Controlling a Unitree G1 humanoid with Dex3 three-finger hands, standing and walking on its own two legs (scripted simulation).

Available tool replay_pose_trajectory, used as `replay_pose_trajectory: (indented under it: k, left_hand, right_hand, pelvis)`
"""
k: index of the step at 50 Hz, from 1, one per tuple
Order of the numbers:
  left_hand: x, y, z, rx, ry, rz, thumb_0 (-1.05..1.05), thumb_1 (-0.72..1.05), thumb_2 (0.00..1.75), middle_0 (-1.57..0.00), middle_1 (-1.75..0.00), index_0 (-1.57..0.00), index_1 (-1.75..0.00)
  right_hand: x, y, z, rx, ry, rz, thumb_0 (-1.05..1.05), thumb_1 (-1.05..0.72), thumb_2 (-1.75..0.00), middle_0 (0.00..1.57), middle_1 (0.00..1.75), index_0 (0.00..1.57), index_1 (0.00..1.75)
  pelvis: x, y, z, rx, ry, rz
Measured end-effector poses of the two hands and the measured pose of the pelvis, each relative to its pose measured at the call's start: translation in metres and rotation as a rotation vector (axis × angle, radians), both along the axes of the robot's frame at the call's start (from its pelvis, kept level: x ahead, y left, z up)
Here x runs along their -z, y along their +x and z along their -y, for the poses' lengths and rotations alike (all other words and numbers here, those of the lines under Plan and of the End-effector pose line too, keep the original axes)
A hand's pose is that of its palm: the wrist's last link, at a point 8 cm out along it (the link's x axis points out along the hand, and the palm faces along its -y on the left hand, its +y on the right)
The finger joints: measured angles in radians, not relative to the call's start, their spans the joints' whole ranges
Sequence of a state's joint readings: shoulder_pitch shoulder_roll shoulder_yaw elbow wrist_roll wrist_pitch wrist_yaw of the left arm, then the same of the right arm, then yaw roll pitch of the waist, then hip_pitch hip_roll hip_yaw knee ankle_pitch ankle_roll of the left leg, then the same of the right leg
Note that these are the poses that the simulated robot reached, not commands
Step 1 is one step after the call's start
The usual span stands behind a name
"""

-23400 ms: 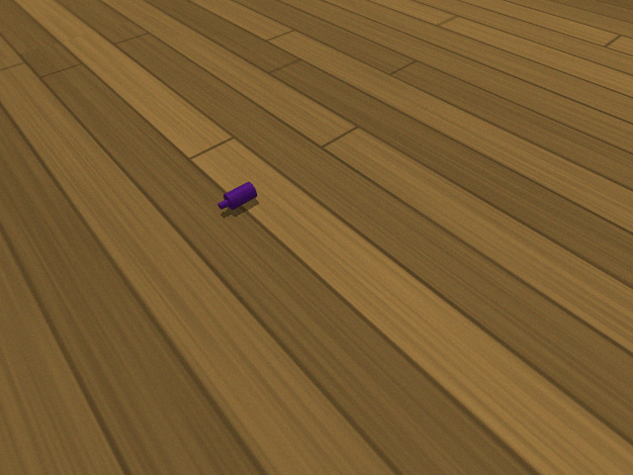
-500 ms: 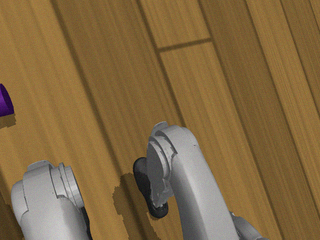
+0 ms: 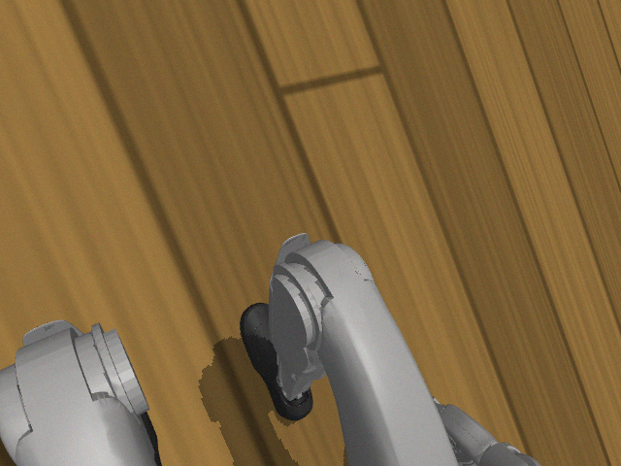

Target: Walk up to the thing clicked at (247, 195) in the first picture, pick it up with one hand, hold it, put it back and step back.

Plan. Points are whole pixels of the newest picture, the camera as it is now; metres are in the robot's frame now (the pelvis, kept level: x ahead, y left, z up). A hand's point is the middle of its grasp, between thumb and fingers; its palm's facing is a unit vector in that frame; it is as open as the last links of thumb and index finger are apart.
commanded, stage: close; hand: left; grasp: from above
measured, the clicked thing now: out of the picture +0.46 +0.33 -0.27
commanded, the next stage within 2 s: settle in 1.38 s
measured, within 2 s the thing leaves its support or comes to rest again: leaves its support in 1.84 s
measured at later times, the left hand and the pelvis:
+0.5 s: hand out of the picture +0.45 +0.30 -0.25, palm faces -0.46 -0.12 -0.88, open 11.2 cm; pelvis +0.00 +0.00 +0.00, yaw -1 degrees
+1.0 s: hand out of the picture +0.44 +0.30 -0.25, palm faces -0.47 -0.12 -0.88, open 10.7 cm; pelvis +0.00 +0.00 +0.00, yaw -1 degrees
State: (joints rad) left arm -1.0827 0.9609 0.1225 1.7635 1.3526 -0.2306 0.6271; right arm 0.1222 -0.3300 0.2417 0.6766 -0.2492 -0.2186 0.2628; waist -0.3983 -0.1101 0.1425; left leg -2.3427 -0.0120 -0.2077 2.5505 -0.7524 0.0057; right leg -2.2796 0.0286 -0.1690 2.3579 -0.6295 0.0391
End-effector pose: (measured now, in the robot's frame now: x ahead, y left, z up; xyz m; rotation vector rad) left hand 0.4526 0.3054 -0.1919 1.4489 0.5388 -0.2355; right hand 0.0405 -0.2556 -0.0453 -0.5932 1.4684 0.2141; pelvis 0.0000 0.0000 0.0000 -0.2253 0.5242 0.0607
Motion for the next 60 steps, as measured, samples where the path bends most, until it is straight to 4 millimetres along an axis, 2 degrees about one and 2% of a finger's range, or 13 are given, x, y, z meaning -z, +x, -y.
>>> replay_pose_trajectory:
  k: [12, 32, 60]
  left_hand:
    - [0.004, -0.001, -0.001, 0.013, -0.009, -0.010, 0.00, -0.25, 0.93, -0.17, -1.09, -0.23, -1.03]
    - [0.002, -0.002, -0.001, 0.016, -0.008, 0.004, 0.00, -0.06, 0.81, -0.31, -1.04, -0.37, -0.95]
    - [-0.001, -0.001, -0.001, 0.018, 0.000, 0.006, 0.00, -0.01, 0.61, -0.43, -0.88, -0.49, -0.78]
  right_hand:
    - [-0.003, -0.012, -0.004, 0.006, 0.002, -0.036, 0.00, -0.90, -0.90, 0.20, 0.29, 0.20, 0.30]
    - [-0.010, 0.002, -0.002, -0.024, -0.012, 0.008, 0.00, -0.91, -0.90, 0.20, 0.29, 0.20, 0.30]
    - [-0.008, -0.004, -0.005, -0.015, 0.000, -0.001, 0.01, -0.91, -0.90, 0.20, 0.29, 0.20, 0.30]
  pelvis:
    - [-0.001, -0.001, 0.000, 0.007, -0.008, 0.009]
    - [-0.004, -0.002, -0.001, 0.008, -0.016, 0.008]
    - [-0.005, -0.004, 0.000, 0.008, -0.013, 0.010]
